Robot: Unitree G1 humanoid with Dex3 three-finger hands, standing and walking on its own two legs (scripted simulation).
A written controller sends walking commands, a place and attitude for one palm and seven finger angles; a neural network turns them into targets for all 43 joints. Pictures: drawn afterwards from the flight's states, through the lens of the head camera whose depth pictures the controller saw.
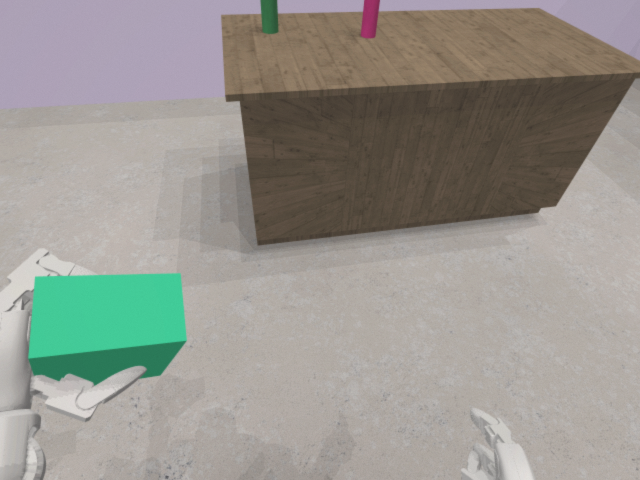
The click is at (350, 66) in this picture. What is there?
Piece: table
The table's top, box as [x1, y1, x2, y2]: [221, 8, 639, 101]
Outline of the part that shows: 639,60 539,8 379,11 376,35 373,38 364,38 360,35 362,12 280,13 278,14 278,32 274,34 266,34 262,31 260,14 221,15 226,101 636,78 639,77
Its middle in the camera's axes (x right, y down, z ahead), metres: +0.38 -0.74 +1.46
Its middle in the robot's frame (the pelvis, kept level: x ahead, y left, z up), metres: +1.60 -0.29 -0.04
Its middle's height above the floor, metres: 0.73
